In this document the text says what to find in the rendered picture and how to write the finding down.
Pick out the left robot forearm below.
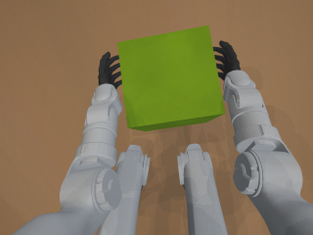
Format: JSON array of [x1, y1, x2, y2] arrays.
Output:
[[60, 83, 122, 201]]

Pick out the left robot thigh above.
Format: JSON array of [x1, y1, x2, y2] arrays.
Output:
[[97, 149, 151, 235]]

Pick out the right robot hand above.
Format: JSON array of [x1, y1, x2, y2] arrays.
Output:
[[212, 40, 241, 80]]

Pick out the carton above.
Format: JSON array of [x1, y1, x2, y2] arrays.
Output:
[[117, 25, 226, 131]]

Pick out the right robot forearm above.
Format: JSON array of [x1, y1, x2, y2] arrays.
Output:
[[223, 70, 303, 188]]

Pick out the robot right upper arm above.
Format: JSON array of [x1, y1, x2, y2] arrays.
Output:
[[233, 150, 313, 235]]

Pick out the robot left upper arm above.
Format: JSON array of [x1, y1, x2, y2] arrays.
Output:
[[11, 165, 122, 235]]

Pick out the robot thigh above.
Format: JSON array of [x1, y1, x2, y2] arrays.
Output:
[[177, 149, 228, 235], [97, 149, 151, 235]]

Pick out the right robot thigh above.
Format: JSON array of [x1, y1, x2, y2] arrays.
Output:
[[177, 149, 228, 235]]

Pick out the left robot hand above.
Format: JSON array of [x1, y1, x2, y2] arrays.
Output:
[[98, 52, 122, 89]]

